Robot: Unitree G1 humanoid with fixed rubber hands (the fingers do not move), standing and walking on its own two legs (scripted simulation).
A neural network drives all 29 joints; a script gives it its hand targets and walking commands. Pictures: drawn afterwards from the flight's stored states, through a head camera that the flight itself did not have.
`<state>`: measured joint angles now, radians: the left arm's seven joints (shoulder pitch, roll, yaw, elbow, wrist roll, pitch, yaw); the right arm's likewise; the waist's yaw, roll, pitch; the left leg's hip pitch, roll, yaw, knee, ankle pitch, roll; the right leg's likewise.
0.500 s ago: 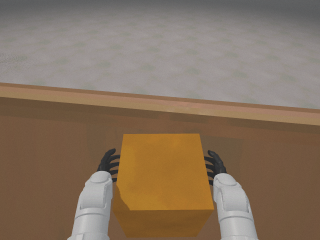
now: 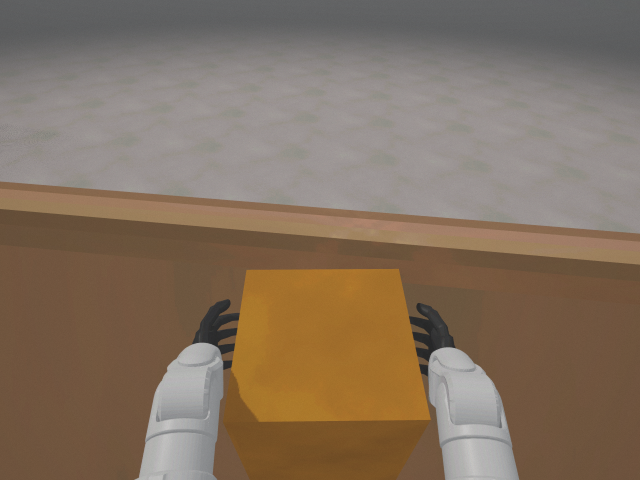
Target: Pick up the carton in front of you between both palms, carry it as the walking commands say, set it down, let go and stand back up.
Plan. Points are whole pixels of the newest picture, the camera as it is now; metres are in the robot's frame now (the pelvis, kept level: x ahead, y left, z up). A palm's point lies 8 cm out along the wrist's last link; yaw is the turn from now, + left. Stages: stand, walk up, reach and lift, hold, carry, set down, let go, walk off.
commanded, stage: hold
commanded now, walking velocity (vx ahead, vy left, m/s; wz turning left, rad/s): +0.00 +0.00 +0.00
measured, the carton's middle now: (323, 379) +0.29 +0.00 -0.03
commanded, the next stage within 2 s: carry in 0.90 s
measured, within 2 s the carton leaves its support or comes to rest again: neither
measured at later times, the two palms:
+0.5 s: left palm (208, 351) +0.29 +0.15 +0.05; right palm (440, 355) +0.29 -0.15 +0.05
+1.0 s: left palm (207, 349) +0.29 +0.15 +0.05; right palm (438, 352) +0.29 -0.15 +0.05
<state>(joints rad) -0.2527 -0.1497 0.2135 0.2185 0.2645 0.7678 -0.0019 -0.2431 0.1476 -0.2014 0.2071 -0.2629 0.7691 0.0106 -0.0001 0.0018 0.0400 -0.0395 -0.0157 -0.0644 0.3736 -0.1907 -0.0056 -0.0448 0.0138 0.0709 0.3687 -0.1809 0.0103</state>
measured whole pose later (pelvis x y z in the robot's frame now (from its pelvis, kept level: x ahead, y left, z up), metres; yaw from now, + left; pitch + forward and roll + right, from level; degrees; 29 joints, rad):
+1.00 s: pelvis +0.01 +0.00 +0.00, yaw +0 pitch -2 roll +0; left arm -0.21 -0.14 0.17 0.15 0.23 0.80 0.02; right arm -0.19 0.14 -0.17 0.14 -0.23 0.80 0.00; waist 0.00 0.00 -0.07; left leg -0.19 -0.01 -0.06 0.50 -0.36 -0.01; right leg -0.18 0.01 0.06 0.46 -0.31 0.01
